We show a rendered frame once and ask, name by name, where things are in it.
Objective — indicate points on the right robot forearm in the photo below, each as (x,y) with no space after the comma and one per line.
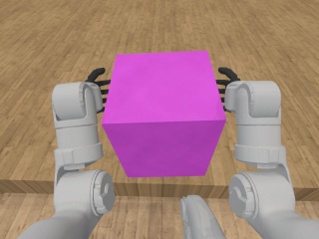
(257,109)

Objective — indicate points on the carton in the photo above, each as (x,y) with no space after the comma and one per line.
(163,114)

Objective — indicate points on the right robot hand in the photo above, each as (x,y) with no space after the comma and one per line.
(233,78)

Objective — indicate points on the left robot hand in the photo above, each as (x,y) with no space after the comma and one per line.
(91,79)

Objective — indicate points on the left robot forearm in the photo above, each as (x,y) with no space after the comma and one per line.
(75,107)

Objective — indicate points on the robot right upper arm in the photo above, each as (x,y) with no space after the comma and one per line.
(265,199)

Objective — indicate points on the robot left upper arm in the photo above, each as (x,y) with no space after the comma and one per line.
(81,199)

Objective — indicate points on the robot right thigh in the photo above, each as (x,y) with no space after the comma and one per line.
(202,222)

